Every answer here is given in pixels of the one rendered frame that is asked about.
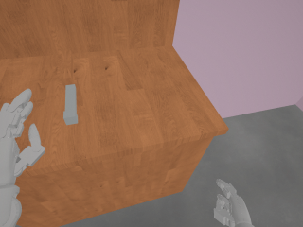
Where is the left robot hand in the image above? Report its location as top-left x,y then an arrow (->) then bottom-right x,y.
0,88 -> 45,186

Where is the counter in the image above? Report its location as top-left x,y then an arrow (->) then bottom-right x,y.
0,0 -> 229,227

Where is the right robot hand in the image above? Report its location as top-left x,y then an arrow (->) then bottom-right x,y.
213,179 -> 252,227

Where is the tap lever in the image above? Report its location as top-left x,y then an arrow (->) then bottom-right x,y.
63,84 -> 79,126

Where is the robot left forearm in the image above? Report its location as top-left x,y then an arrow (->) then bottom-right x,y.
0,184 -> 22,227

